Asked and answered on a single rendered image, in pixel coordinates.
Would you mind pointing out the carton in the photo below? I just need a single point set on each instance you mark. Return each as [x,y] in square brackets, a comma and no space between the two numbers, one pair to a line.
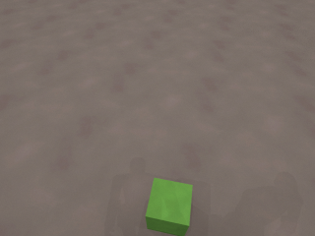
[169,207]

